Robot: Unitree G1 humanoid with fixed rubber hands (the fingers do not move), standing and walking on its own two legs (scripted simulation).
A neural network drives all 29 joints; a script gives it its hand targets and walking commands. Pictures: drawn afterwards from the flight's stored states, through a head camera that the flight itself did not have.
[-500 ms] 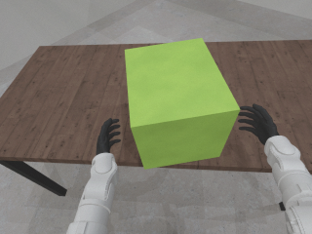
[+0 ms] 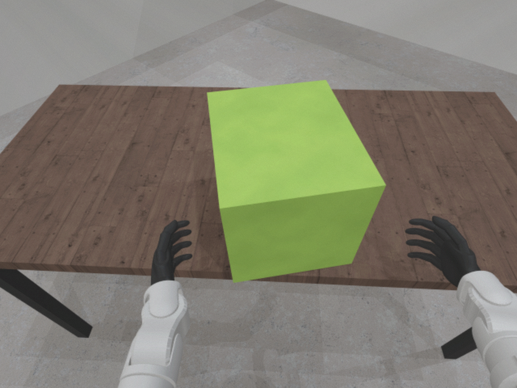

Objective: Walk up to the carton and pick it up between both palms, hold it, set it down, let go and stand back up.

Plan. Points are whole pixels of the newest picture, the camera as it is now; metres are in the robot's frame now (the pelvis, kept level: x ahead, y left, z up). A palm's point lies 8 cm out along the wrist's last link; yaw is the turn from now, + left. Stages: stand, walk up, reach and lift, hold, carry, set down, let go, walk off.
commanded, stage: set down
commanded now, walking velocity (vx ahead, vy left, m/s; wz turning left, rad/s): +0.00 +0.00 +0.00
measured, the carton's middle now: (280, 179) +0.52 +0.06 +0.01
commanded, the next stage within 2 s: none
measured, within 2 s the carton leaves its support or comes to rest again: neither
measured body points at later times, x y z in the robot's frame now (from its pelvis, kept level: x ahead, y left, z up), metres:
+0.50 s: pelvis +0.00 +0.00 +0.00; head +0.02 +0.01 +0.45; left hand +0.27 +0.20 +0.03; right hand +0.32 -0.25 +0.00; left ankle +0.06 +0.16 -0.73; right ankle +0.04 -0.09 -0.73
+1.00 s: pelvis +0.02 +0.00 +0.00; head +0.04 +0.01 +0.45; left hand +0.24 +0.20 +0.00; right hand +0.28 -0.27 -0.01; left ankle +0.06 +0.16 -0.73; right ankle +0.04 -0.09 -0.73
